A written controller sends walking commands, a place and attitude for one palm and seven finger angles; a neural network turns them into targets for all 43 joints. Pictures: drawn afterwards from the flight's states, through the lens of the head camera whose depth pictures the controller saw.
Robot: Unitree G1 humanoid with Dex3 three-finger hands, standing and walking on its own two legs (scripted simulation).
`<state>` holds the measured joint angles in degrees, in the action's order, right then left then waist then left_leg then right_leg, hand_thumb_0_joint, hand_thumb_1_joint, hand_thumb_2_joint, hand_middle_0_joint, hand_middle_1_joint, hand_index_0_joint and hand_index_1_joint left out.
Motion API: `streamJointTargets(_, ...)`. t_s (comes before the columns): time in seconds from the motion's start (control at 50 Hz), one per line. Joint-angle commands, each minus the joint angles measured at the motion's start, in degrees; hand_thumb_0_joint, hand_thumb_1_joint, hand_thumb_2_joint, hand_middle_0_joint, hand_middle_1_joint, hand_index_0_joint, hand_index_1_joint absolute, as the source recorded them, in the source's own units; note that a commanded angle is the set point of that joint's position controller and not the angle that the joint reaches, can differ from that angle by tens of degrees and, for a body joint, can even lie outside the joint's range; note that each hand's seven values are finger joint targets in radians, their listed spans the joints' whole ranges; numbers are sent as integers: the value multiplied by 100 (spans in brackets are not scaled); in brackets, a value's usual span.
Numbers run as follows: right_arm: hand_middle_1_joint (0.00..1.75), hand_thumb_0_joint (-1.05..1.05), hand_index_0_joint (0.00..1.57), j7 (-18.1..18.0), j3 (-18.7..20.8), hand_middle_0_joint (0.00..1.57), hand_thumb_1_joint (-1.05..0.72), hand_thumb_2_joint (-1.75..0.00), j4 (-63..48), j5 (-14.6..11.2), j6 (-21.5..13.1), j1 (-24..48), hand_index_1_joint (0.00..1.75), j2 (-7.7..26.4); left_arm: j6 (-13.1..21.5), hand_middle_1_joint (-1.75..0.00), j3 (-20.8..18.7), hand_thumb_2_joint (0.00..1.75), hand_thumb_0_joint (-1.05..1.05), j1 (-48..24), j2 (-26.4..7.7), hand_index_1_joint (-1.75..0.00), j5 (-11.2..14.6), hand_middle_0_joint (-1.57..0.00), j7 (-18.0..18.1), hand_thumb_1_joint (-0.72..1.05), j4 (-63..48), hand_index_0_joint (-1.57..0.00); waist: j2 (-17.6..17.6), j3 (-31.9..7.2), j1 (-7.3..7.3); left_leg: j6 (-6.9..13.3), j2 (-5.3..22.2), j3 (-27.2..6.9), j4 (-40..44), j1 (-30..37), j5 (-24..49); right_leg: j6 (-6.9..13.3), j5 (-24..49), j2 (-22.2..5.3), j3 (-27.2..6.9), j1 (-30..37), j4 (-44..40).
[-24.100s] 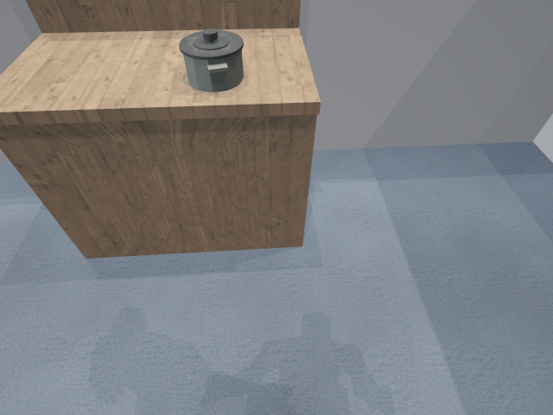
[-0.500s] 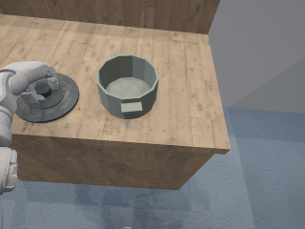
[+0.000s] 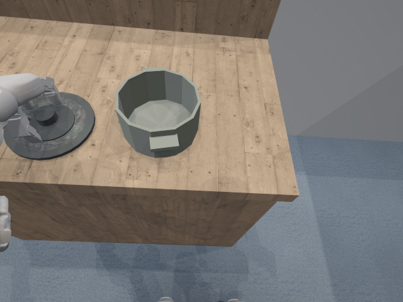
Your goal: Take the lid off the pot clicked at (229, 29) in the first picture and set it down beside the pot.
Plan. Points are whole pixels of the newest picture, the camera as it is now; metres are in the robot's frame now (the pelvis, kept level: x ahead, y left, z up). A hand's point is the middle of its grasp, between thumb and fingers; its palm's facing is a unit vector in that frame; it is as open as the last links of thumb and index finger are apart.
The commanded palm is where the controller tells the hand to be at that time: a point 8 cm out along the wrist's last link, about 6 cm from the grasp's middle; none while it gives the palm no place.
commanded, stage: open the fingers wide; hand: left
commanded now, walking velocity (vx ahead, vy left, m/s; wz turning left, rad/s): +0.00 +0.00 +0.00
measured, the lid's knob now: (45, 115) +0.49 +0.32 +0.03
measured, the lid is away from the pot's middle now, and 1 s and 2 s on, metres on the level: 0.24 0.24 0.24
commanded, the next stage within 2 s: raise the empty hand in 0.14 s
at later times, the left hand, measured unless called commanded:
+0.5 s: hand (19, 111) +0.45 +0.32 +0.09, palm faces -0.42 -0.10 -0.90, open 11.0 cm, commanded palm +0.48 +0.32 +0.16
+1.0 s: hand out of the picture +0.46 +0.34 +0.14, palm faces -0.37 -0.11 -0.92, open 11.0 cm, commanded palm +0.47 +0.32 +0.21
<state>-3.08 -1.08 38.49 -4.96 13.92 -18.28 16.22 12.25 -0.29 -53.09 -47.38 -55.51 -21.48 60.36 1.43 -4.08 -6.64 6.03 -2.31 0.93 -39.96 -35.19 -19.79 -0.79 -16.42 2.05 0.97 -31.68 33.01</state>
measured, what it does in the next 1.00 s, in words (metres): stands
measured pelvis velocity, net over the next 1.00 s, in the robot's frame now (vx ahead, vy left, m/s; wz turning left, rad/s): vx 0.00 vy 0.02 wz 0.02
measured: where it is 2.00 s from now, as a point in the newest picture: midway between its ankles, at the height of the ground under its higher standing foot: outside the picture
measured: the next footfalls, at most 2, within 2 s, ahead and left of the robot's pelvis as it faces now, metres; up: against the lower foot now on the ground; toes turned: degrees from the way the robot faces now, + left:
none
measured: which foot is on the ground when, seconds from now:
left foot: down 0.00-1.00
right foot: down 0.00-1.00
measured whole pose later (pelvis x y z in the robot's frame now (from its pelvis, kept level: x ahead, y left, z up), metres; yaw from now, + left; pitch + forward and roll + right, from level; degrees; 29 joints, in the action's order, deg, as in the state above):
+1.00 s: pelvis +0.00 +0.02 +0.01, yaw +1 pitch +12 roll -4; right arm -1.7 -1.1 37.7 -5.1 13.6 -17.5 15.9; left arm 8.1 3.8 -60.7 -46.7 -54.1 -25.7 57.8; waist 1.7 -3.7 -5.8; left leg 7.9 -4.4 0.5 -35.0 -29.4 -17.7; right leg -0.2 -14.6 0.3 1.2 -25.3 27.5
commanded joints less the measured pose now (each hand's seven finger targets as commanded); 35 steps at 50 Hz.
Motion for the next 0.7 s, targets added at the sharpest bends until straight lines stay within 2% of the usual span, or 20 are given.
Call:
streamJointTargets(0.0, 30, 0, 20, -76, 383, 20, -90, -90, -321, 48, 0, -559, 30, 1107, 92, -88, -427, 61, 0, -2525, -1768, -88, 115, -34, 177, 0, -1237, -34, 765, -2468, 45, -291, 245, -530, 100, 2769, 3597, 361, 1401, 262, 216, -85, -186)
streamJointTargets(0.06, 30, 0, 20, -85, 390, 20, -90, -90, -339, 50, 5, -564, 30, 1086, 128, -89, -504, 61, 0, -2552, -1835, -89, 111, -34, 206, 1, -1354, -34, 860, -2565, 58, -325, 255, -575, 114, 2878, 3675, 378, 1344, 266, 226, -94, -180)
streamJointTargets(0.08, 30, 0, 20, -82, 387, 20, -90, -90, -340, 50, -3, -541, 30, 1075, 139, -89, -351, 61, 0, -2545, -1622, -89, 134, -33, 195, 1, -1360, -33, 976, -2529, 35, -340, 264, -570, 101, 2967, 3910, 381, 1393, 270, 225, -225, -182)
streamJointTargets(0.1, 30, 0, 20, -81, 383, 20, -90, -90, -296, 60, 5, -581, 30, 1090, 144, -89, -488, 61, 0, -2460, -1772, -89, 122, -33, 218, 1, -1218, -33, 802, -2491, 52, -345, 272, -606, 91, 2904, 3778, 368, 1313, 273, 245, -209, -170)
streamJointTargets(0.14, 30, 0, 20, -68, 377, 20, -90, -90, -317, 48, 13, -557, 30, 1084, 94, -89, -424, 61, 0, -2473, -1712, -89, 118, -33, 232, 1, -1153, -33, 734, -2426, 49, -326, 249, -574, 150, 2751, 3514, 376, 1271, 264, 232, -156, -199)
streamJointTargets(0.18, 30, 0, 20, -53, 381, 20, -90, -90, -326, 39, 6, -519, 30, 1076, 87, -88, -229, 61, 0, -2582, -1475, -88, 103, -34, 241, 0, -1254, -34, 889, -2404, 31, -371, 272, -615, 156, 2861, 3584, 398, 1204, 258, 248, -296, -186)
streamJointTargets(0.22, 30, 0, 20, -58, 371, 20, -90, -90, -327, 43, -2, -563, 30, 1079, 68, -88, -405, 62, 0, -2412, -1677, -88, 89, -34, 269, 0, -1012, -34, 688, -2370, 43, -326, 247, -575, 144, 2726, 3328, 382, 1145, 262, 231, -212, -197)
streamJointTargets(0.26, 30, 0, 20, -75, 364, 20, -90, -90, -363, 35, -8, -496, 30, 1088, 51, -88, -454, 62, 0, -2764, -1854, -88, 85, -34, 277, 0, -1383, -34, 771, -2548, 51, -287, 227, -543, 216, 2722, 3157, 387, 1238, 233, 185, 10, -238)
streamJointTargets(0.3, 30, 0, 20, -92, 356, 20, -90, -90, -362, 48, -26, -487, 30, 1069, 43, -88, -415, 62, 0, -2870, -1822, -88, 69, -34, 279, 0, -1446, -34, 954, -2549, 45, -330, 248, -605, 203, 2917, 3361, 390, 1229, 239, 212, -69, -247)
streamJointTargets(0.36, 30, 0, 20, -100, 337, 20, -90, -90, -366, 9, -69, -488, 30, 1071, -39, -88, -358, 62, 0, -2824, -1751, -88, 110, -34, 249, 0, -1247, -34, 817, -2362, 45, -331, 264, -634, 295, 2865, 3179, 389, 1107, 228, 240, -98, -299)
streamJointTargets(0.38, 30, 0, 20, -90, 341, 20, -90, -90, -396, 11, -78, -438, 30, 1064, -53, -88, -261, 62, 0, -2897, -1628, -88, 115, -34, 223, 0, -1363, -34, 956, -2414, 62, -359, 267, -647, 305, 2992, 3425, 400, 1173, 219, 226, -118, -312)
streamJointTargets(0.42, 30, 0, 20, -73, 339, 20, -90, -90, -363, 9, -90, -494, 30, 1055, -104, -88, -172, 62, 0, -2755, -1514, -88, 105, -34, 190, 0, -1027, -34, 782, -2233, 17, -353, 262, -659, 302, 2922, 3224, 377, 1046, 243, 245, -197, -337)
streamJointTargets(0.46, 30, 0, 20, -75, 310, 20, -90, -90, -375, -16, -96, -467, 30, 1090, -156, -88, -199, 62, 0, -2839, -1646, -88, 131, -34, 136, 0, -971, -34, 555, -2133, 31, -281, 222, -579, 388, 2599, 2734, 379, 1031, 221, 215, 21, -377)
streamJointTargets(0.48, 30, 0, 20, -80, 314, 20, -90, -90, -389, -13, -98, -440, 30, 1091, -164, -88, -21, 62, 0, -3019, -1461, -88, 124, -34, 98, 0, -1104, -34, 665, -2170, 14, -299, 231, -604, 402, 2692, 2914, 397, 1102, 213, 223, -16, -377)
streamJointTargets(0.52, 30, 0, 20, -79, 343, 20, -90, -90, -424, 11, -89, -456, 30, 1075, -142, -88, -241, 62, 0, -3218, -1754, -88, 96, -34, 101, 0, -1531, -34, 849, -2548, 58, -342, 247, -677, 373, 3067, 3348, 388, 1243, 220, 205, 135, -376)
streamJointTargets(0.54, 30, 0, 20, -71, 350, 20, -90, -90, -432, 19, -95, -456, 30, 1047, -147, -88, -113, 62, 0, -3130, -1555, -88, 114, -34, 68, 0, -1425, -34, 922, -2489, 29, -360, 241, -679, 362, 3118, 3423, 383, 1215, 232, 224, 56, -399)
streamJointTargets(0.58, 30, 0, 20, -68, 335, 20, -90, -90, -427, 2, -109, -453, 30, 1068, -142, -88, -208, 62, 0, -2948, -1626, -88, 184, -34, 16, 0, -1152, -34, 724, -2278, 61, -352, 254, -675, 389, 2996, 3487, 377, 1251, 223, 230, 67, -426)
streamJointTargets(0.6, 30, 0, 20, -62, 309, 20, -90, -90, -391, 2, -97, -466, 30, 1077, -189, -88, -184, 62, 0, -2846, -1618, -88, 187, -34, -3, 0, -839, -34, 513, -2092, 40, -306, 225, -621, 395, 2740, 3173, 361, 1193, 223, 233, 107, -430)
streamJointTargets(0.66, 30, 0, 20, -35, 328, 20, -90, -90, -418, -3, -91, -450, 30, 1080, -232, -88, -37, 62, 0, -3271, -1571, -88, 133, -34, -36, 0, -1284, -34, 791, -2220, 38, -351, 239, -680, 481, 2964, 3283, 387, 1207, 231, 244, 122, -473)
streamJointTargets(0.68, 30, 0, 20, -24, 348, 20, -90, -90, -454, 8, -90, -404, 30, 1072, -196, -88, -106, 62, 0, -3371, -1614, -88, 144, -34, -45, 0, -1577, -34, 920, -2392, 87, -408, 291, -765, 462, 3259, 3788, 392, 1290, 229, 249, 98, -466)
